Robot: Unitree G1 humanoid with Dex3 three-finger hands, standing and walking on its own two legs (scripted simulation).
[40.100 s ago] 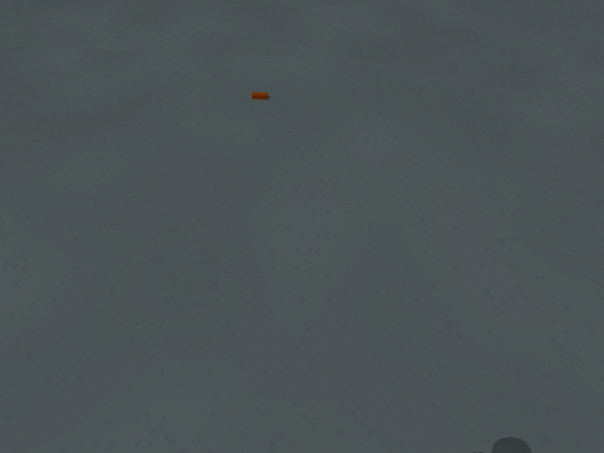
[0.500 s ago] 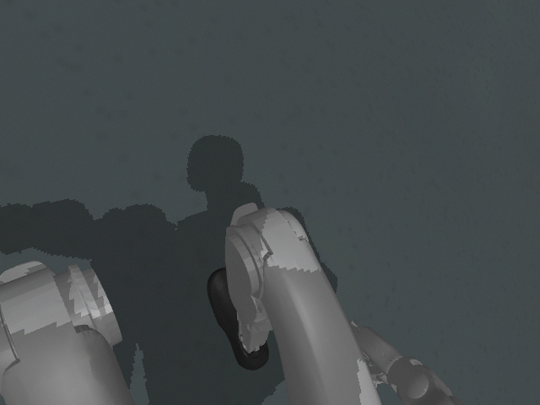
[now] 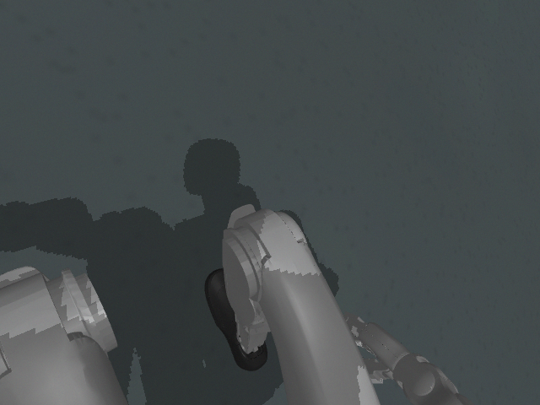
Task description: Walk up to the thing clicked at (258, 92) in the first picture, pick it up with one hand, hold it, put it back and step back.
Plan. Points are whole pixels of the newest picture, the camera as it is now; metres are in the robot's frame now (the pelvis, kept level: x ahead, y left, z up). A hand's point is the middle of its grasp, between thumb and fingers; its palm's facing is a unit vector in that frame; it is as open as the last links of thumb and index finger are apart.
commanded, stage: close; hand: left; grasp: from above
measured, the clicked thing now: out of the picture +0.42 +0.40 -0.28
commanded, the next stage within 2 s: settle in 1.72 s
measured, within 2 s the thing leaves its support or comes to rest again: neither
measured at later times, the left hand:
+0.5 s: hand out of the picture +0.40 +0.38 -0.24, palm faces -0.40 -0.15 -0.90, open 9.4 cm
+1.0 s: hand out of the picture +0.40 +0.39 -0.24, palm faces -0.46 -0.17 -0.87, open 6.8 cm
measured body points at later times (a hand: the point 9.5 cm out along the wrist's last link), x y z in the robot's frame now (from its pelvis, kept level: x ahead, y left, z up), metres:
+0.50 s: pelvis +0.00 +0.00 +0.00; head +0.25 +0.17 +0.34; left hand +0.42 +0.38 -0.19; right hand +0.12 -0.25 -0.05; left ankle +0.06 +0.13 -0.26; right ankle +0.12 -0.13 -0.26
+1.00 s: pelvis +0.00 +0.00 +0.00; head +0.26 +0.16 +0.33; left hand +0.42 +0.40 -0.19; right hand +0.10 -0.25 -0.06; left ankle +0.06 +0.13 -0.26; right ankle +0.12 -0.13 -0.26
